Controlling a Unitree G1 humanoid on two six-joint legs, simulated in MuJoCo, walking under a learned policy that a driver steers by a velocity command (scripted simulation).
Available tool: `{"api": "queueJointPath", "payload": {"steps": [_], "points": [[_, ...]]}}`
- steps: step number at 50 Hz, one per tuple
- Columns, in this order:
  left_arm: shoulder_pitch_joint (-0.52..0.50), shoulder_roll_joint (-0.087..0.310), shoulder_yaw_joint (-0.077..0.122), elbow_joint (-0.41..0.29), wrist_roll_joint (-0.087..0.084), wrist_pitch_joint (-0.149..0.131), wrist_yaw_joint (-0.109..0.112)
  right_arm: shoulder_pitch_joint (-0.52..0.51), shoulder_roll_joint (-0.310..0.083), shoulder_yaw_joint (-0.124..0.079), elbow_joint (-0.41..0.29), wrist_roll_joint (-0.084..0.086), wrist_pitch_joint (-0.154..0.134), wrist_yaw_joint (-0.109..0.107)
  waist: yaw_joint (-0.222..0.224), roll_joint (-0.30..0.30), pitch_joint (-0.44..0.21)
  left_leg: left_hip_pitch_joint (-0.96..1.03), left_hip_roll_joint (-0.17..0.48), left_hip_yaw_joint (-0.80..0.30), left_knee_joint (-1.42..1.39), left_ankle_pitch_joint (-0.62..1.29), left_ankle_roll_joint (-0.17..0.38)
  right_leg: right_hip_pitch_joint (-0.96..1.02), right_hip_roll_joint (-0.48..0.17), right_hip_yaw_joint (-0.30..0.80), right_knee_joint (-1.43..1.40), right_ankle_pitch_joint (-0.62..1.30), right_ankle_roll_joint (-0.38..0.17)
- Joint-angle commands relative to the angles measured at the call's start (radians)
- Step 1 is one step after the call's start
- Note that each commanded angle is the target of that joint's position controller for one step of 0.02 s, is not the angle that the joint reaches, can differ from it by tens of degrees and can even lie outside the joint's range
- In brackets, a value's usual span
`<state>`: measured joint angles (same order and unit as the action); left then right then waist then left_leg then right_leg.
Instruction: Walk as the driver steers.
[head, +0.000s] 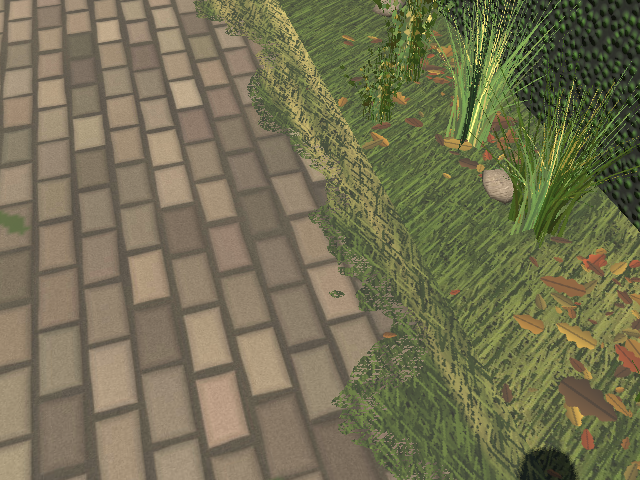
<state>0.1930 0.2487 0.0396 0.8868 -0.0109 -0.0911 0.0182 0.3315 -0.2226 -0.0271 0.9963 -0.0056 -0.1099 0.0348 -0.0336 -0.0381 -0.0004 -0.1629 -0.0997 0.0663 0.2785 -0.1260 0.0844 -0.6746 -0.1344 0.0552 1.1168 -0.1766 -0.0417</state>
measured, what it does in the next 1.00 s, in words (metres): walks ahead, turning left: right foot, then left foot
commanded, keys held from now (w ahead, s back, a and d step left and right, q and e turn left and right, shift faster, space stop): w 0.18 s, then w+q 0.82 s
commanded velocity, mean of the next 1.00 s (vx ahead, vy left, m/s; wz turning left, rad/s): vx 0.50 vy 0.00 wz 0.35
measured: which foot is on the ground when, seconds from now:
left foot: down 0.00-0.32, up 0.34-0.84, down 0.86-1.00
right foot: up 0.00-0.28, down 0.30-0.86, up 0.88-1.00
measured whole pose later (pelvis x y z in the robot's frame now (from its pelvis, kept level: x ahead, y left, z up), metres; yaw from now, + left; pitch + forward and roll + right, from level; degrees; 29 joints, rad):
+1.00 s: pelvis +0.52 +0.03 -0.01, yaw +25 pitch +2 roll +0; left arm 0.18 0.27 0.06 0.84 -0.01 -0.13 0.01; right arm 0.22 -0.26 -0.09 0.77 0.01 -0.06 0.03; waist -0.01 -0.01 0.05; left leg -0.36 -0.10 0.02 0.50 -0.16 0.10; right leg -0.44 -0.08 0.04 1.24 -0.37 0.00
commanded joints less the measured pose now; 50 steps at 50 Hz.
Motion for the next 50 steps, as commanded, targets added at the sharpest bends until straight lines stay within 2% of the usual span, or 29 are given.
{"api": "queueJointPath", "payload": {"steps": [1,5,10,12,13,14,15,16,17,18,20,21,23,26,29,32,35,38,40,41,42,43,44,45,46,47,48,49,50], "points": [[0.020,0.048,0.014,-0.043,0.011,0.001,0.005,-0.034,-0.138,-0.023,-0.057,0.003,-0.015,-0.021,0.041,0.062,0.056,-0.083,0.292,-0.221,-0.196,0.066,0.173,-0.037,-0.037,0.007,-0.146,0.160,0.025],[-0.133,0.031,0.007,-0.084,0.002,-0.009,-0.008,0.046,-0.159,-0.026,-0.039,0.018,-0.002,-0.034,-0.016,0.073,0.058,0.004,0.274,-0.169,-0.182,0.084,0.130,-0.003,0.010,-0.035,-0.415,0.291,0.032],[-0.261,0.040,0.002,-0.138,-0.011,-0.021,-0.040,0.122,-0.164,-0.031,-0.007,0.026,0.020,-0.037,-0.054,0.087,0.091,0.147,0.329,-0.191,-0.106,0.074,0.119,0.005,0.042,-0.041,-0.564,0.201,0.017],[-0.231,0.065,0.010,-0.144,-0.011,-0.033,-0.048,0.112,-0.177,-0.036,-0.008,0.028,0.031,-0.041,-0.019,0.103,0.079,0.170,0.349,-0.226,-0.048,0.119,0.105,0.083,0.063,-0.040,-0.616,0.122,-0.003],[-0.171,0.086,0.020,-0.132,-0.010,-0.039,-0.049,0.091,-0.188,-0.040,-0.015,0.028,0.036,-0.042,0.020,0.117,0.049,0.163,0.343,-0.228,0.011,0.215,0.094,0.180,0.087,-0.057,-0.638,0.091,-0.014],[-0.037,0.125,0.043,-0.094,-0.009,-0.043,-0.044,0.068,-0.180,-0.035,-0.024,0.023,0.039,-0.041,0.090,0.111,-0.026,0.131,0.295,-0.199,0.155,0.356,0.072,0.364,0.114,-0.076,-0.662,0.082,-0.036],[0.170,0.201,0.069,-0.047,0.002,-0.047,-0.034,0.045,-0.139,-0.018,-0.052,0.009,0.036,-0.038,0.174,0.064,-0.181,-0.028,0.229,-0.147,0.427,0.292,0.034,0.675,0.003,0.028,-0.622,0.107,-0.093],[0.304,0.311,0.098,-0.021,0.020,-0.037,-0.029,0.154,-0.010,0.017,-0.069,0.013,0.016,-0.033,0.157,-0.185,-0.350,-0.439,0.065,-0.049,0.828,-0.100,-0.046,1.091,-0.262,0.431,-0.672,0.000,-0.231],[0.318,0.223,0.075,-0.019,0.024,-0.034,-0.031,0.161,-0.061,0.007,-0.052,0.036,-0.005,-0.030,0.165,-0.214,-0.412,-0.552,0.059,-0.204,1.001,-0.427,-0.040,1.091,-0.310,0.655,-0.793,-0.087,-0.258],[0.222,0.155,0.053,-0.036,0.018,-0.036,-0.030,0.081,-0.154,-0.022,-0.072,0.061,-0.009,-0.032,0.144,-0.140,-0.250,-0.624,0.115,-0.220,1.063,-0.362,-0.024,0.952,-0.282,0.498,-0.807,-0.093,-0.200],[0.057,0.082,0.028,-0.058,0.008,-0.036,-0.035,-0.005,-0.140,-0.032,-0.092,0.047,0.006,-0.045,0.083,-0.041,-0.087,-0.567,0.198,-0.181,0.984,-0.196,-0.026,0.676,-0.197,0.244,-0.882,0.001,-0.141],[0.024,0.064,0.023,-0.054,0.014,-0.039,-0.037,0.011,-0.119,-0.039,-0.091,0.040,0.022,-0.047,0.050,-0.061,-0.044,-0.513,0.226,-0.183,0.938,-0.144,-0.028,0.587,-0.160,0.154,-0.926,0.025,-0.122],[0.020,0.070,0.029,-0.032,0.024,-0.044,-0.038,0.043,-0.064,-0.036,-0.088,0.041,0.048,-0.042,0.019,-0.073,-0.015,-0.461,0.233,-0.168,0.917,-0.096,-0.035,0.511,-0.133,0.042,-0.959,0.143,-0.126],[0.045,0.089,0.038,-0.008,0.030,-0.047,-0.025,-0.015,-0.069,-0.048,-0.124,0.037,0.068,-0.044,0.015,-0.033,0.022,-0.539,0.233,-0.187,0.861,0.000,-0.041,0.516,-0.128,-0.065,-0.975,0.262,-0.131],[0.069,0.108,0.043,0.007,0.031,-0.038,-0.008,-0.100,-0.063,-0.051,-0.164,0.030,0.064,-0.033,0.030,-0.020,0.045,-0.579,0.221,-0.180,0.691,0.124,-0.047,0.554,-0.123,-0.131,-0.989,0.268,-0.124],[0.097,0.133,0.050,0.014,0.023,-0.029,0.005,-0.210,-0.049,-0.043,-0.207,0.024,0.060,-0.012,0.066,-0.007,0.075,-0.573,0.216,-0.116,0.536,0.199,-0.040,0.597,-0.132,-0.189,-0.998,0.255,-0.113],[0.150,0.146,0.056,0.032,0.013,-0.012,0.010,-0.306,-0.041,-0.037,-0.256,0.025,0.059,0.008,0.099,0.007,0.107,-0.615,0.212,-0.075,0.448,0.170,-0.023,0.703,-0.162,-0.221,-0.971,0.284,-0.109],[0.157,0.166,0.064,0.036,0.000,0.008,0.010,-0.349,-0.047,-0.039,-0.301,0.030,0.060,0.026,0.092,-0.006,0.109,-0.588,0.186,-0.017,0.396,0.061,0.007,0.781,-0.181,-0.259,-0.896,0.434,-0.091],[0.128,0.197,0.073,0.023,-0.005,0.018,0.014,-0.308,-0.079,-0.055,-0.314,0.031,0.064,0.031,0.047,-0.046,0.051,-0.447,0.119,0.051,0.391,-0.037,0.043,0.789,-0.176,-0.290,-0.770,0.770,-0.070],[0.113,0.212,0.077,0.018,-0.007,0.025,0.017,-0.230,-0.109,-0.072,-0.303,0.034,0.066,0.031,-0.002,-0.065,-0.001,-0.334,0.076,0.076,0.389,-0.082,0.066,0.781,-0.168,-0.302,-0.646,0.916,-0.060],[0.086,0.221,0.077,0.009,-0.013,0.032,0.018,-0.088,-0.156,-0.099,-0.271,0.037,0.066,0.025,-0.085,-0.055,-0.077,-0.132,0.031,0.086,0.318,-0.037,0.100,0.724,-0.138,-0.320,-0.452,0.942,-0.036],[0.082,0.212,0.072,-0.008,-0.006,0.027,0.019,0.079,-0.239,-0.138,-0.227,0.034,0.072,0.004,-0.160,0.014,-0.163,0.175,0.074,-0.046,0.263,-0.007,0.148,0.503,-0.092,-0.318,-0.162,0.690,0.013],[0.138,0.059,0.030,-0.069,0.027,-0.004,0.007,0.049,-0.359,-0.159,-0.245,0.038,0.074,-0.014,-0.047,0.314,-0.223,0.502,0.357,-0.612,0.168,-0.041,0.321,0.033,0.125,-0.274,0.260,-0.260,0.082],[0.110,0.101,0.026,-0.095,-0.011,-0.060,-0.013,0.088,-0.311,-0.132,-0.268,0.015,0.059,-0.008,-0.074,0.221,-0.397,0.587,0.463,-0.942,0.011,-0.143,0.403,-0.093,0.171,0.019,0.390,-0.403,0.062],[-0.005,0.140,0.038,-0.127,-0.047,-0.079,-0.023,0.080,-0.232,-0.113,-0.255,0.005,0.048,-0.006,-0.094,0.146,-0.283,0.532,0.418,-0.777,0.010,-0.088,0.331,-0.172,0.116,0.047,0.370,-0.326,0.032],[-0.017,0.129,0.034,-0.131,-0.037,-0.083,-0.020,0.011,-0.190,-0.102,-0.259,0.019,0.037,-0.002,-0.042,0.068,-0.158,0.365,0.366,-0.610,0.019,0.011,0.279,-0.157,0.065,0.040,0.251,-0.239,0.017],[-0.017,0.136,0.041,-0.116,-0.007,-0.076,-0.009,-0.065,-0.152,-0.089,-0.277,0.026,0.033,-0.003,0.000,0.027,-0.126,0.232,0.322,-0.511,0.017,0.087,0.237,-0.078,0.024,0.036,0.156,-0.193,0.020],[0.002,0.141,0.050,-0.114,0.008,-0.061,-0.006,-0.112,-0.129,-0.079,-0.295,0.021,0.033,-0.005,0.034,0.023,-0.086,0.122,0.291,-0.454,-0.011,0.150,0.223,-0.010,0.006,0.033,0.106,-0.158,0.026],[0.016,0.142,0.053,-0.121,0.013,-0.046,-0.007,-0.121,-0.143,-0.081,-0.302,0.015,0.032,-0.009,0.055,0.051,-0.078,0.049,0.287,-0.451,-0.030,0.194,0.235,0.041,0.003,0.035,0.069,-0.147,0.040]]}}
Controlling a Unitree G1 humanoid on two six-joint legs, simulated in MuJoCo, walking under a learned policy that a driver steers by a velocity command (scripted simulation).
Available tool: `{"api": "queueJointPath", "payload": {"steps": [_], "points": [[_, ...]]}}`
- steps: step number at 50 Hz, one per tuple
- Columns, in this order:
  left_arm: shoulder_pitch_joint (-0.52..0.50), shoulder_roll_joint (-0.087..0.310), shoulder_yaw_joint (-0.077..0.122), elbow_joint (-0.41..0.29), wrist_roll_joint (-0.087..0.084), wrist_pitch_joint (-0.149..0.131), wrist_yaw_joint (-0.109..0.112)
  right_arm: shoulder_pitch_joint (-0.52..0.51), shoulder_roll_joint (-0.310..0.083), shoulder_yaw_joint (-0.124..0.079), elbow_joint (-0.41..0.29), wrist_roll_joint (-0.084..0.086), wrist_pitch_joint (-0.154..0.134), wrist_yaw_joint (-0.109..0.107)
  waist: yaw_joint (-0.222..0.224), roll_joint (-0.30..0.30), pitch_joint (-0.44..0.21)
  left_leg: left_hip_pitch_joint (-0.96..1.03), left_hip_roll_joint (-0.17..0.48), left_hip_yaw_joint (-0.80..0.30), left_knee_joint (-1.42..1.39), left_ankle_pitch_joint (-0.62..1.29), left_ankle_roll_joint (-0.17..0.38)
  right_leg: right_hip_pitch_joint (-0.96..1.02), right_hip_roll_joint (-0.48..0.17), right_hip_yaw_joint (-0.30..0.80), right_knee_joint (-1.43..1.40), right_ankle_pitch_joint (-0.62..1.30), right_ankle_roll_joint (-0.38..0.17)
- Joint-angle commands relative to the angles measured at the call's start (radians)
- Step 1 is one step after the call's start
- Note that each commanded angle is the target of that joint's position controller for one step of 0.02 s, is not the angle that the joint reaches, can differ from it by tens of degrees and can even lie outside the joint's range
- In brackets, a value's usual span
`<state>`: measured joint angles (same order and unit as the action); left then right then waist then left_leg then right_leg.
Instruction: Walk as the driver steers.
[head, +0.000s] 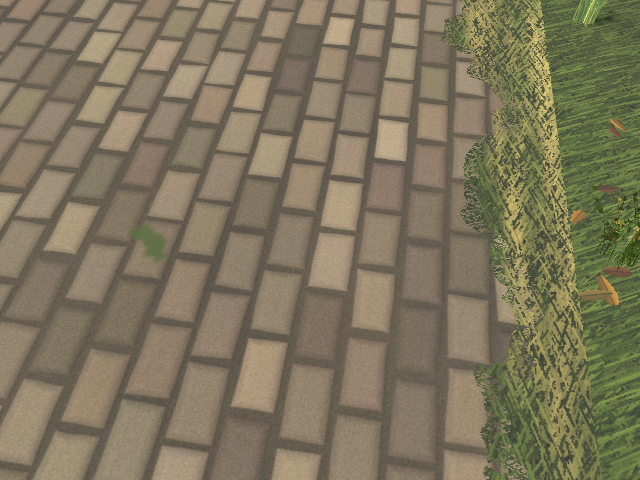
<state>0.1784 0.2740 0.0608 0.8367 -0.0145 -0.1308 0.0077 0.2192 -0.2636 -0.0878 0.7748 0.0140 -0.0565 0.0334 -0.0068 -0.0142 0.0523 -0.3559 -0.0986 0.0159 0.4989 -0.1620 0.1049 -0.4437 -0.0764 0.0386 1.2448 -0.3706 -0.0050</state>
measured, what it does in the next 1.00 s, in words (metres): walks ahead: right foot, then left foot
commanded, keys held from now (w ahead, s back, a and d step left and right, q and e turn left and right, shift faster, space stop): w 0.68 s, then no key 0.22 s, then e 0.10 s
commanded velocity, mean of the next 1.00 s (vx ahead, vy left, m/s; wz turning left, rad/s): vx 0.43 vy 0.00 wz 0.12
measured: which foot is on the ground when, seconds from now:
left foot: down 0.00-0.38, up 0.40-0.86, down 0.88-1.00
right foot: up 0.00-0.36, down 0.38-0.90, up 0.92-1.00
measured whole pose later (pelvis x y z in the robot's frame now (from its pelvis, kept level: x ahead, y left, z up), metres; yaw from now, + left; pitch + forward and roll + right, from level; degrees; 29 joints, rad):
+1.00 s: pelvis +0.50 +0.00 +0.00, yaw +4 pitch +2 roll +0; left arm 0.30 0.28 0.04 0.89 -0.02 -0.04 0.00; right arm 0.06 -0.22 -0.03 0.74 -0.01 -0.07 0.02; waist 0.04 -0.03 0.03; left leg -0.46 0.00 0.04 0.50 -0.08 0.03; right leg -0.34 0.01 0.05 1.05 -0.60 0.03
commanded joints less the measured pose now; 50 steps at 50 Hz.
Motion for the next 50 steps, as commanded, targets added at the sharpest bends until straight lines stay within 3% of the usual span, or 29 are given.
{"api": "queueJointPath", "payload": {"steps": [1,5,8,13,16,18,19,20,21,22,23,24,25,27,29,32,34,37,41,43,44,45,46,47,48,49,50], "points": [[0.046,0.105,0.031,-0.072,0.019,0.005,0.001,-0.007,-0.106,-0.020,-0.080,-0.002,-0.025,-0.012,0.039,0.021,-0.122,0.209,0.281,-0.365,-0.261,0.286,0.217,-0.175,-0.060,0.040,-0.102,0.054,0.019],[-0.067,0.058,0.015,-0.104,0.029,0.024,0.003,0.066,-0.127,-0.021,-0.052,0.000,-0.028,-0.036,0.001,0.048,-0.081,0.146,0.231,-0.239,-0.291,0.342,0.175,-0.188,-0.044,-0.002,-0.353,0.266,0.053],[-0.160,0.040,0.005,-0.126,0.019,0.021,-0.006,0.108,-0.127,-0.017,-0.034,0.002,-0.026,-0.040,-0.045,0.084,-0.063,0.152,0.203,-0.197,-0.291,0.234,0.128,-0.145,-0.009,-0.014,-0.564,0.453,0.040],[-0.275,0.066,0.004,-0.170,0.006,0.006,-0.030,0.175,-0.137,-0.015,0.006,0.004,-0.024,-0.039,-0.093,0.099,-0.012,0.282,0.277,-0.268,-0.247,0.157,0.121,-0.188,0.017,-0.010,-0.702,0.446,0.001],[-0.256,0.083,0.009,-0.180,0.007,-0.006,-0.043,0.182,-0.152,-0.019,0.019,0.002,-0.013,-0.047,-0.070,0.116,-0.015,0.378,0.319,-0.304,-0.186,0.266,0.100,-0.171,0.034,-0.018,-0.748,0.331,-0.040],[-0.120,0.114,0.026,-0.145,0.009,-0.010,-0.040,0.144,-0.158,-0.018,0.012,0.002,-0.005,-0.048,0.011,0.123,-0.085,0.372,0.278,-0.266,-0.053,0.535,0.069,0.037,0.083,-0.065,-0.798,0.314,-0.080],[0.029,0.154,0.043,-0.108,0.017,-0.011,-0.035,0.126,-0.136,-0.007,0.000,-0.005,-0.005,-0.046,0.078,0.098,-0.197,0.294,0.222,-0.219,0.127,0.575,0.041,0.272,0.041,-0.027,-0.775,0.364,-0.124],[0.203,0.224,0.059,-0.087,0.028,-0.009,-0.031,0.160,-0.087,0.013,-0.020,-0.025,-0.011,-0.046,0.119,-0.045,-0.356,0.057,0.126,-0.158,0.452,0.275,-0.004,0.601,-0.158,0.216,-0.742,0.386,-0.216],[0.264,0.239,0.065,-0.049,0.022,0.000,-0.042,0.283,-0.021,0.031,-0.009,0.006,-0.029,-0.039,0.074,-0.327,-0.434,-0.283,-0.003,-0.145,0.724,-0.394,-0.057,0.842,-0.322,0.644,-0.880,0.154,-0.337],[0.242,0.147,0.042,-0.055,-0.002,0.004,-0.042,0.212,-0.120,0.014,-0.004,0.022,-0.038,-0.037,0.104,-0.191,-0.328,-0.406,0.060,-0.206,0.821,-0.391,-0.048,0.784,-0.298,0.662,-0.936,-0.037,-0.294],[0.158,0.113,0.029,-0.071,-0.003,0.011,-0.037,0.107,-0.148,0.007,-0.033,0.025,-0.042,-0.033,0.096,-0.101,-0.187,-0.444,0.111,-0.163,0.813,-0.289,-0.043,0.639,-0.267,0.518,-0.959,-0.013,-0.251],[0.093,0.097,0.018,-0.084,0.009,0.018,-0.040,0.046,-0.134,0.009,-0.041,0.006,-0.040,-0.036,0.070,-0.003,-0.104,-0.399,0.156,-0.127,0.759,-0.207,-0.044,0.489,-0.216,0.405,-0.992,0.097,-0.222],[0.059,0.093,0.015,-0.089,0.019,0.017,-0.041,0.048,-0.121,0.006,-0.048,-0.003,-0.038,-0.036,0.036,-0.024,-0.076,-0.364,0.184,-0.121,0.707,-0.156,-0.052,0.402,-0.199,0.357,-1.016,0.185,-0.232],[0.048,0.078,0.009,-0.082,0.021,0.011,-0.043,0.089,-0.096,0.005,-0.035,-0.003,-0.026,-0.036,0.003,-0.062,-0.080,-0.282,0.214,-0.110,0.639,-0.119,-0.065,0.322,-0.149,0.262,-1.058,0.291,-0.229],[0.062,0.101,0.014,-0.068,0.017,0.007,-0.039,0.084,-0.072,0.009,-0.038,-0.006,-0.016,-0.041,-0.007,-0.056,-0.073,-0.297,0.224,-0.090,0.582,-0.083,-0.083,0.295,-0.142,0.199,-1.088,0.373,-0.242],[0.100,0.133,0.023,-0.045,0.012,0.016,-0.026,-0.022,-0.058,0.018,-0.070,-0.013,-0.019,-0.042,0.019,-0.042,-0.049,-0.343,0.233,-0.073,0.401,0.054,-0.110,0.309,-0.131,0.124,-1.107,0.469,-0.237],[0.129,0.135,0.023,-0.032,0.006,0.023,-0.020,-0.084,-0.046,0.022,-0.082,-0.011,-0.024,-0.037,0.042,-0.043,-0.043,-0.324,0.217,-0.056,0.278,0.165,-0.108,0.319,-0.103,0.072,-1.108,0.485,-0.208],[0.174,0.138,0.018,-0.005,0.004,0.037,-0.013,-0.165,-0.027,0.030,-0.101,-0.013,-0.033,-0.025,0.069,-0.049,-0.031,-0.232,0.165,-0.016,0.117,0.266,-0.105,0.322,-0.078,0.006,-1.059,0.658,-0.177],[0.191,0.142,0.015,0.021,0.002,0.061,-0.004,-0.210,-0.049,0.025,-0.123,-0.013,-0.044,-0.004,0.066,-0.080,-0.051,-0.181,0.126,-0.026,0.020,0.235,-0.071,0.415,-0.114,0.030,-0.946,0.724,-0.152],[0.141,0.159,0.020,0.016,-0.003,0.068,0.002,-0.112,-0.088,0.010,-0.095,-0.025,-0.049,-0.003,-0.003,-0.087,-0.102,-0.047,0.100,-0.020,-0.055,0.238,-0.038,0.435,-0.104,0.037,-0.831,0.786,-0.118],[0.142,0.146,0.015,0.013,0.001,0.068,0.002,-0.021,-0.125,-0.004,-0.063,-0.035,-0.053,-0.009,-0.039,-0.056,-0.161,0.104,0.105,-0.014,-0.099,0.388,-0.012,0.411,-0.053,0.015,-0.711,0.786,-0.087],[0.177,0.097,-0.003,-0.009,0.026,0.060,0.002,0.080,-0.200,-0.017,-0.049,-0.056,-0.054,-0.018,-0.046,0.057,-0.301,0.400,0.274,-0.160,0.013,0.835,0.060,0.236,0.011,-0.017,-0.485,0.521,-0.040],[0.347,-0.007,-0.040,0.027,0.025,0.055,-0.009,0.101,-0.184,-0.005,-0.049,-0.061,-0.038,-0.023,-0.008,0.261,-0.448,0.682,0.530,-0.418,0.048,1.068,0.252,-0.038,0.117,-0.011,-0.165,-0.221,0.027],[0.352,0.077,-0.022,0.057,-0.002,0.062,-0.014,0.138,-0.124,0.005,-0.040,-0.034,-0.021,-0.018,-0.048,0.205,-0.516,0.657,0.525,-0.472,0.013,0.868,0.257,-0.081,0.099,0.092,-0.063,-0.373,0.030],[0.245,0.136,-0.002,0.026,-0.022,0.074,-0.010,0.072,-0.117,0.009,-0.050,-0.021,-0.012,-0.020,-0.053,0.145,-0.387,0.540,0.477,-0.394,-0.039,0.690,0.210,-0.148,0.068,0.081,-0.026,-0.333,0.036],[0.171,0.126,0.000,0.005,-0.020,0.093,0.002,-0.014,-0.096,0.018,-0.057,-0.017,-0.007,-0.026,-0.028,0.088,-0.287,0.409,0.436,-0.337,-0.096,0.492,0.169,-0.170,0.035,0.052,-0.056,-0.271,0.045],[0.140,0.123,0.006,-0.002,-0.005,0.116,0.013,-0.073,-0.080,0.025,-0.059,-0.025,-0.006,-0.029,-0.007,0.075,-0.208,0.253,0.414,-0.287,-0.143,0.394,0.144,-0.125,0.008,0.053,-0.106,-0.219,0.054]]}}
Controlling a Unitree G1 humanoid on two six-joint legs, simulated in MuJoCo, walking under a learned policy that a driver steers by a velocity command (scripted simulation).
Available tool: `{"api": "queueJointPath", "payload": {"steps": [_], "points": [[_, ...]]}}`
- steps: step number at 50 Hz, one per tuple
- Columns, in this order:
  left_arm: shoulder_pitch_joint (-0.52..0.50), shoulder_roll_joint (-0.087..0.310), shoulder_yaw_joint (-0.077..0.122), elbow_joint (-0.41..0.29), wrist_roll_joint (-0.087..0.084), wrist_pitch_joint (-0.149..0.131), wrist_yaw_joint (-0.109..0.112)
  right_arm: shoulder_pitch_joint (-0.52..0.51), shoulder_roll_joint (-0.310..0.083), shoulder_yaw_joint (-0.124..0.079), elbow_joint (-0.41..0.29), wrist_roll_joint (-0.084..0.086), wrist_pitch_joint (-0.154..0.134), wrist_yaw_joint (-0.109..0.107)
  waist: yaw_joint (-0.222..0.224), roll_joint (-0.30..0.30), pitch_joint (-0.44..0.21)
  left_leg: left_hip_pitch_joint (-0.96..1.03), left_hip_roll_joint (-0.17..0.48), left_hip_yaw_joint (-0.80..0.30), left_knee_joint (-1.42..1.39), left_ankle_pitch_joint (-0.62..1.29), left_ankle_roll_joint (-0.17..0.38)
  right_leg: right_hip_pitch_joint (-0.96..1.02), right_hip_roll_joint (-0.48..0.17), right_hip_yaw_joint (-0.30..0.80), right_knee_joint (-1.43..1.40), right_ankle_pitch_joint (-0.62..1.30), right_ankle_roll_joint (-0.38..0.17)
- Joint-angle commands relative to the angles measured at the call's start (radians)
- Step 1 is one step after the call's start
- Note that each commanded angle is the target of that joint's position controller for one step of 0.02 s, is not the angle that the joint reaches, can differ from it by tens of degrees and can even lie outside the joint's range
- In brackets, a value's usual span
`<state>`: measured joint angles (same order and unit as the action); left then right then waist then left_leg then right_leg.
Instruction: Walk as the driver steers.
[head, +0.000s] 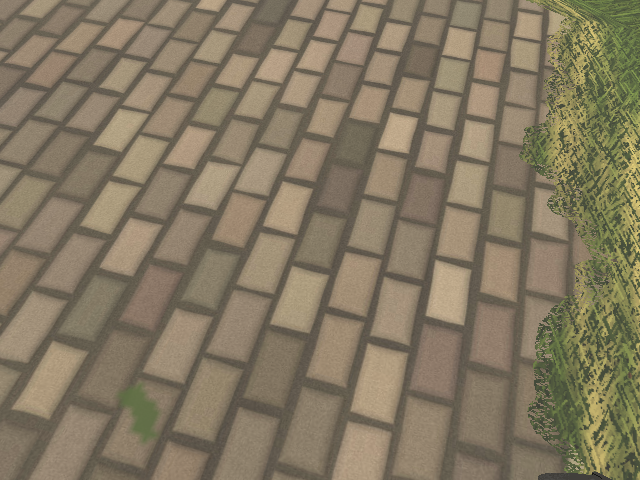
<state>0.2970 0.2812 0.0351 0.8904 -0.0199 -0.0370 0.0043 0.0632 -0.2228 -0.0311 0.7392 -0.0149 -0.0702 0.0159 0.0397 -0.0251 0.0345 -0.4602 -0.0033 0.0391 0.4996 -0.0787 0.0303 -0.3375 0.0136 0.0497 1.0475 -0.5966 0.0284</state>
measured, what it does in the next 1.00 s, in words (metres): steps on the spot, turning right: right foot, then left foot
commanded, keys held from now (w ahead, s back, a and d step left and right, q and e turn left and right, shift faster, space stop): e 0.50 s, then no key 0.50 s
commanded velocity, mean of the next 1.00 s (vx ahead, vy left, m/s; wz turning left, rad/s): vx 0.03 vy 0.00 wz -0.33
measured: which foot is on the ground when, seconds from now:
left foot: down 0.00-0.32, up 0.34-0.76, down 0.78-1.00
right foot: up 0.00-0.32, down 0.34-1.00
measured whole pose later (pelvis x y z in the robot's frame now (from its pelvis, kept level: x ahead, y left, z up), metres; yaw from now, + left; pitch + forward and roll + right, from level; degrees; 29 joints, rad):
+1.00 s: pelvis +0.05 -0.02 +0.01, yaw -21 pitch -1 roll +0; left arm 0.18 0.27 0.05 0.77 0.02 0.03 0.02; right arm 0.12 -0.24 -0.03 0.91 -0.01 -0.03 -0.01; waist 0.00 -0.02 0.03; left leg -0.21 -0.01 -0.01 0.50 -0.27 0.00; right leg -0.24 0.04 0.10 0.51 -0.26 0.00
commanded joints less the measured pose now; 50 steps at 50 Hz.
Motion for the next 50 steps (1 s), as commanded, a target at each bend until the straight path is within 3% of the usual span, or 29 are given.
{"api": "queueJointPath", "payload": {"steps": [1,3,6,9,12,15,16,17,18,19,20,21,22,23,25,29,34,36,38,39,40,41,42,43,45,47,50], "points": [[0.043,0.100,0.035,-0.058,0.005,0.047,0.026,0.033,-0.129,-0.034,-0.021,-0.008,0.009,-0.015,-0.013,0.133,-0.160,0.236,0.296,-0.264,-0.194,0.205,0.207,-0.152,-0.098,0.035,0.043,0.058,0.031],[0.083,0.082,0.039,-0.055,0.011,0.072,0.041,-0.008,-0.162,-0.049,-0.017,-0.019,0.014,-0.022,0.011,0.175,-0.134,0.114,0.269,-0.181,-0.249,0.133,0.214,-0.072,-0.074,-0.021,0.016,0.117,0.039],[0.051,0.076,0.047,-0.081,0.012,0.086,0.043,-0.013,-0.169,-0.056,-0.004,-0.006,0.020,-0.041,0.001,0.156,-0.143,0.115,0.290,-0.129,-0.274,0.039,0.224,-0.079,-0.093,-0.032,-0.033,0.190,0.025],[-0.011,0.074,0.049,-0.116,0.013,0.089,0.035,-0.019,-0.184,-0.062,0.011,-0.001,0.036,-0.059,-0.016,0.149,-0.140,0.136,0.305,-0.098,-0.288,-0.039,0.215,-0.066,-0.102,-0.050,-0.120,0.235,0.009],[-0.033,0.081,0.055,-0.137,0.012,0.089,0.021,-0.014,-0.200,-0.069,0.026,0.010,0.054,-0.063,-0.023,0.147,-0.137,0.181,0.321,-0.074,-0.269,-0.058,0.199,-0.031,-0.090,-0.080,-0.217,0.233,-0.012],[0.021,0.081,0.065,-0.128,0.014,0.089,0.003,-0.030,-0.208,-0.072,0.039,0.034,0.074,-0.060,0.018,0.134,-0.134,0.192,0.302,-0.023,-0.183,-0.098,0.137,0.089,-0.049,-0.131,-0.445,0.331,-0.066],[0.050,0.101,0.075,-0.119,0.022,0.089,0.001,-0.004,-0.183,-0.069,0.054,0.041,0.080,-0.059,0.023,0.094,-0.114,0.157,0.262,0.018,-0.097,-0.148,0.079,0.140,-0.036,-0.107,-0.549,0.382,-0.100],[0.061,0.178,0.094,-0.133,0.027,0.088,0.012,0.038,-0.133,-0.060,0.062,0.029,0.086,-0.052,-0.001,-0.112,-0.072,0.023,0.156,0.122,0.153,-0.268,-0.020,0.193,-0.192,0.145,-0.711,0.513,-0.174],[0.032,0.293,0.112,-0.172,0.035,0.084,0.019,-0.026,-0.122,-0.058,0.007,0.006,0.079,-0.056,-0.009,-0.310,-0.009,-0.232,-0.011,0.108,0.358,-0.539,-0.091,0.192,-0.395,0.476,-0.780,0.646,-0.342],[0.036,0.257,0.102,-0.180,0.065,0.057,0.016,-0.108,-0.153,-0.068,-0.012,0.001,0.073,-0.059,0.027,-0.214,-0.043,-0.231,-0.008,-0.049,0.547,-0.556,-0.075,0.148,-0.388,0.476,-0.793,0.632,-0.381],[-0.013,0.230,0.096,-0.188,0.062,0.034,0.018,-0.081,-0.164,-0.075,-0.003,0.015,0.075,-0.059,-0.013,-0.174,-0.054,-0.237,0.008,-0.090,0.601,-0.465,-0.059,0.152,-0.334,0.383,-0.777,0.627,-0.326],[-0.073,0.207,0.093,-0.203,0.038,0.023,0.020,-0.039,-0.171,-0.082,0.026,0.013,0.078,-0.064,-0.042,-0.115,-0.065,-0.236,0.019,-0.102,0.606,-0.386,-0.056,0.165,-0.281,0.314,-0.753,0.610,-0.263],[-0.107,0.181,0.084,-0.214,0.018,0.022,0.023,-0.028,-0.182,-0.088,0.039,0.003,0.079,-0.071,-0.049,-0.100,-0.080,-0.236,0.024,-0.105,0.603,-0.338,-0.059,0.178,-0.264,0.286,-0.738,0.636,-0.232],[-0.110,0.161,0.076,-0.219,0.013,0.023,0.027,-0.027,-0.176,-0.088,0.041,-0.001,0.078,-0.070,-0.053,-0.093,-0.098,-0.205,0.016,-0.101,0.625,-0.304,-0.066,0.173,-0.246,0.263,-0.728,0.701,-0.228],[-0.078,0.153,0.073,-0.220,0.016,0.027,0.034,-0.023,-0.156,-0.084,0.038,0.011,0.072,-0.067,-0.050,-0.084,-0.133,-0.186,0.001,-0.103,0.600,-0.262,-0.076,0.214,-0.229,0.250,-0.711,0.765,-0.236],[-0.056,0.152,0.073,-0.221,0.016,0.035,0.044,-0.048,-0.127,-0.066,0.040,0.020,0.068,-0.059,-0.018,-0.114,-0.140,-0.138,0.011,-0.100,0.378,-0.227,-0.098,0.281,-0.220,0.240,-0.698,0.724,-0.235],[-0.088,0.160,0.069,-0.222,0.028,0.048,0.029,-0.029,-0.147,-0.062,0.053,0.030,0.064,-0.041,-0.001,-0.136,-0.112,0.045,0.010,-0.071,0.215,-0.277,-0.095,0.185,-0.221,0.269,-0.688,0.712,-0.259],[-0.106,0.150,0.061,-0.217,0.022,0.051,0.025,-0.010,-0.146,-0.059,0.061,0.030,0.059,-0.035,-0.011,-0.127,-0.104,0.100,0.008,-0.062,0.115,-0.255,-0.081,0.183,-0.216,0.286,-0.662,0.740,-0.252],[-0.126,0.131,0.050,-0.209,0.011,0.053,0.026,0.041,-0.135,-0.054,0.083,0.021,0.048,-0.026,-0.052,-0.096,-0.101,0.236,0.007,-0.050,-0.130,-0.037,-0.051,0.148,-0.174,0.269,-0.626,0.708,-0.200],[-0.102,0.116,0.044,-0.204,0.018,0.048,0.027,0.064,-0.169,-0.059,0.089,0.007,0.045,-0.026,-0.046,-0.058,-0.121,0.337,0.066,-0.105,-0.153,0.077,-0.026,0.103,-0.138,0.252,-0.603,0.614,-0.154],[-0.062,0.082,0.034,-0.207,0.042,0.039,0.023,0.084,-0.244,-0.072,0.087,-0.009,0.046,-0.030,-0.005,0.103,-0.157,0.429,0.209,-0.235,-0.125,0.301,0.032,0.028,-0.040,0.165,-0.482,0.428,-0.101],[-0.065,0.062,0.031,-0.216,0.038,0.035,0.020,0.033,-0.223,-0.062,0.096,-0.009,0.050,-0.028,0.026,0.230,-0.126,0.338,0.276,-0.307,-0.137,0.269,0.143,0.003,0.022,0.077,-0.495,0.242,-0.055],[-0.091,0.097,0.036,-0.206,0.045,0.035,0.021,-0.019,-0.159,-0.044,0.077,-0.005,0.046,-0.025,0.012,0.203,-0.109,0.287,0.267,-0.307,-0.158,0.169,0.161,0.055,-0.007,0.065,-0.502,0.247,-0.029],[-0.125,0.109,0.042,-0.208,0.041,0.038,0.022,-0.026,-0.151,-0.041,0.080,-0.004,0.042,-0.024,-0.001,0.187,-0.099,0.282,0.221,-0.274,-0.156,0.095,0.126,0.068,-0.008,0.062,-0.520,0.318,-0.028],[-0.146,0.101,0.041,-0.209,0.044,0.055,0.024,-0.010,-0.169,-0.039,0.091,0.001,0.031,-0.021,-0.016,0.173,-0.084,0.241,0.167,-0.228,-0.150,-0.016,0.067,0.126,-0.023,0.075,-0.558,0.440,-0.033],[-0.134,0.100,0.042,-0.197,0.036,0.057,0.019,0.008,-0.172,-0.035,0.105,0.003,0.026,-0.023,-0.022,0.115,-0.069,0.232,0.116,-0.168,-0.129,-0.066,0.025,0.144,-0.023,0.081,-0.565,0.492,-0.051],[-0.129,0.091,0.043,-0.178,0.036,0.048,0.017,0.026,-0.162,-0.029,0.122,0.009,0.029,-0.030,-0.037,0.063,-0.060,0.245,0.089,-0.136,-0.099,-0.071,0.014,0.139,-0.028,0.091,-0.583,0.528,-0.056]]}}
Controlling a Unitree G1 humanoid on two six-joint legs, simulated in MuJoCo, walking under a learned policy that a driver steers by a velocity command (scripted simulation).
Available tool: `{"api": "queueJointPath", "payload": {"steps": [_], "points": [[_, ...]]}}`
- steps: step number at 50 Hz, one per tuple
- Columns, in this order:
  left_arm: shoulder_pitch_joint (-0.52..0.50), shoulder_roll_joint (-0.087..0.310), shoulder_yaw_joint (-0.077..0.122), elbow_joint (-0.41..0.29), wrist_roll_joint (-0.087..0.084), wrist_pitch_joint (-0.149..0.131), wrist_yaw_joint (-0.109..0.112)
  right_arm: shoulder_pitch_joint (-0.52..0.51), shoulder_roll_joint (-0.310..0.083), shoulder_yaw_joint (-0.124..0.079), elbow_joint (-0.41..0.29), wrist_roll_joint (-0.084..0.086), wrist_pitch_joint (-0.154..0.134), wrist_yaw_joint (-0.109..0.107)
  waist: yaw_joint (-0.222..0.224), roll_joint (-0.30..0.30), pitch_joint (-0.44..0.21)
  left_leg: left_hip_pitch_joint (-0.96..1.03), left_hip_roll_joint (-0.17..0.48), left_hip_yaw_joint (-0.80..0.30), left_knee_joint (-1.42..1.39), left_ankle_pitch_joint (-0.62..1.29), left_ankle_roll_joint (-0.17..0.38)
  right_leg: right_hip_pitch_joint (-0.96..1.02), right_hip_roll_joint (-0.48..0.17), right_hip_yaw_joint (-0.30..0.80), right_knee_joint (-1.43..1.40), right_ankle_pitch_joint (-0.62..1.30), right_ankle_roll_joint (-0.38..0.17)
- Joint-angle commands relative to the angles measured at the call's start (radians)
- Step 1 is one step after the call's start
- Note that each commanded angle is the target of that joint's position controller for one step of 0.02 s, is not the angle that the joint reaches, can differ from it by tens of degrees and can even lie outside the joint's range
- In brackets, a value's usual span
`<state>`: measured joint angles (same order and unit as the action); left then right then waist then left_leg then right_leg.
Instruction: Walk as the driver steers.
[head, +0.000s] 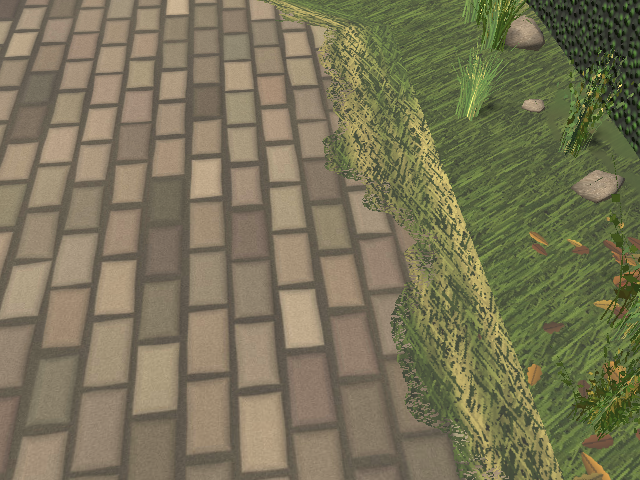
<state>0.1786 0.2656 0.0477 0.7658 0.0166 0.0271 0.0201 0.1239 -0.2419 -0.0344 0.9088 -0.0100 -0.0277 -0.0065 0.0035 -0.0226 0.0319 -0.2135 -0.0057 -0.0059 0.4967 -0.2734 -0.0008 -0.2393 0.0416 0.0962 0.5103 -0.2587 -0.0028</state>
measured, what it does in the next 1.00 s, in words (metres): lifts its left foot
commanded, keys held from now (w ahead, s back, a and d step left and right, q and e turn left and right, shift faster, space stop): no key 0.62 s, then w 0.38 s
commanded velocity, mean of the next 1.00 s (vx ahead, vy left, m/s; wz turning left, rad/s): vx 0.10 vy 0.00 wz -0.02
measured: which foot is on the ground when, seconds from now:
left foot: down 0.00-0.88, up 0.90-1.00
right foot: down 0.00-1.00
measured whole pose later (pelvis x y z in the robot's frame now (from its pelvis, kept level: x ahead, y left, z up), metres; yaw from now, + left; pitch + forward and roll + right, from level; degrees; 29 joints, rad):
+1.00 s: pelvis +0.08 -0.03 +0.00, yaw +0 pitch +0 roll +0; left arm 0.37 0.23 0.05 1.03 -0.01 -0.11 -0.01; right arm 0.23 -0.28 -0.04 1.02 0.04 -0.08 0.00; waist 0.02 0.04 -0.01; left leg -0.40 0.02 -0.02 1.04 -0.38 0.07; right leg -0.14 0.03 -0.02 0.44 -0.30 -0.04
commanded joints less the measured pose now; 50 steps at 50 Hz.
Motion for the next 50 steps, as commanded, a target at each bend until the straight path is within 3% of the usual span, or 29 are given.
{"api": "queueJointPath", "payload": {"steps": [1,7,31,33,35,37,38,39,41,42,43,44,45,46,47,48,50], "points": [[-0.008,0.104,0.030,-0.047,-0.001,-0.019,0.001,-0.032,-0.140,-0.024,-0.043,0.005,-0.010,-0.009,-0.005,0.045,-0.056,0.003,0.086,-0.085,-0.088,0.125,0.045,0.038,-0.057,0.047,-0.049,0.197,-0.024],[0.006,0.097,0.028,-0.008,-0.003,-0.029,0.004,-0.029,-0.128,-0.015,-0.009,0.004,0.002,-0.010,-0.013,0.003,-0.043,0.014,0.064,-0.064,-0.072,0.106,0.038,0.032,-0.060,0.053,-0.067,0.188,-0.021],[0.031,0.078,0.011,0.162,-0.011,-0.036,0.017,0.029,-0.119,0.004,0.132,0.006,0.006,-0.020,-0.014,0.021,-0.010,0.002,0.037,-0.050,-0.102,0.083,0.031,0.051,-0.047,0.021,-0.090,0.166,-0.014],[0.049,0.070,0.010,0.184,-0.016,-0.033,0.019,0.059,-0.127,0.000,0.147,0.014,0.010,-0.024,-0.016,0.042,-0.014,-0.006,0.023,-0.051,-0.118,-0.187,0.051,0.027,-0.008,-0.018,-0.066,-0.108,-0.022],[0.031,0.079,0.012,0.176,-0.024,-0.043,0.020,0.081,-0.159,-0.011,0.140,0.024,0.008,-0.028,-0.030,0.087,0.063,-0.045,0.080,-0.151,-0.173,-0.477,0.110,-0.103,0.009,-0.041,-0.004,-0.341,-0.041],[0.001,0.045,0.005,0.159,-0.035,-0.073,0.010,0.145,-0.207,-0.029,0.150,0.032,-0.011,-0.027,-0.045,0.187,0.096,-0.002,0.246,-0.385,-0.302,-0.602,0.203,-0.206,0.007,-0.100,0.159,-0.226,-0.035],[-0.015,0.045,0.005,0.153,-0.040,-0.087,0.003,0.142,-0.222,-0.037,0.146,0.032,-0.020,-0.027,-0.044,0.200,0.120,-0.020,0.318,-0.472,-0.341,-0.582,0.241,-0.226,-0.030,-0.093,0.236,-0.169,-0.039],[-0.016,0.049,0.008,0.155,-0.041,-0.097,-0.003,0.130,-0.214,-0.038,0.135,0.030,-0.027,-0.025,-0.035,0.176,0.121,-0.033,0.335,-0.487,-0.351,-0.534,0.251,-0.227,-0.054,-0.083,0.271,-0.176,-0.048],[0.019,0.038,0.007,0.166,-0.045,-0.111,-0.014,0.077,-0.202,-0.036,0.107,0.040,-0.033,-0.015,0.005,0.168,0.112,-0.065,0.300,-0.392,-0.330,-0.426,0.212,-0.142,-0.073,-0.097,0.157,-0.199,-0.071],[0.073,0.035,0.010,0.193,-0.046,-0.117,-0.016,0.028,-0.197,-0.035,0.090,0.050,-0.030,-0.012,0.044,0.158,0.100,-0.137,0.238,-0.290,-0.297,-0.360,0.175,0.013,-0.053,-0.132,0.020,-0.121,-0.078],[0.139,0.042,0.020,0.232,-0.042,-0.117,-0.015,0.026,-0.185,-0.032,0.082,0.049,-0.026,-0.009,0.064,0.139,0.071,-0.190,0.174,-0.212,-0.229,-0.289,0.147,0.154,-0.012,-0.159,-0.039,-0.024,-0.066],[0.218,0.058,0.030,0.263,-0.038,-0.114,-0.015,0.020,-0.155,-0.023,0.073,0.043,-0.029,-0.007,0.088,0.079,0.039,-0.237,0.124,-0.142,-0.110,-0.199,0.119,0.254,-0.035,-0.105,-0.070,-0.007,-0.067],[0.341,0.116,0.045,0.282,-0.036,-0.114,-0.009,0.005,-0.085,-0.002,0.054,0.028,-0.039,0.001,0.122,-0.135,-0.015,-0.346,0.028,-0.012,0.218,-0.120,0.061,0.375,-0.215,0.179,-0.202,-0.104,-0.126],[0.424,0.214,0.061,0.295,-0.029,-0.122,-0.025,-0.008,-0.072,-0.003,0.010,0.040,-0.057,-0.001,0.128,-0.331,-0.019,-0.546,-0.056,0.015,0.454,-0.274,0.044,0.440,-0.402,0.574,-0.347,-0.236,-0.266],[0.346,0.138,0.035,0.277,-0.022,-0.138,-0.030,-0.015,-0.128,-0.015,0.009,0.055,-0.070,0.001,0.082,-0.171,0.042,-0.627,0.015,-0.067,0.623,-0.277,0.062,0.390,-0.431,0.595,-0.347,-0.292,-0.286],[0.280,0.095,0.022,0.252,-0.022,-0.149,-0.032,0.001,-0.131,-0.016,0.015,0.065,-0.079,0.011,0.052,-0.100,0.073,-0.669,0.058,-0.090,0.670,-0.168,0.086,0.378,-0.394,0.494,-0.344,-0.272,-0.254],[0.212,0.091,0.012,0.225,-0.027,-0.149,-0.040,-0.001,-0.134,-0.024,0.024,0.045,-0.087,0.016,0.027,-0.044,0.080,-0.662,0.111,-0.064,0.618,-0.014,0.087,0.352,-0.333,0.317,-0.361,-0.068,-0.195]]}}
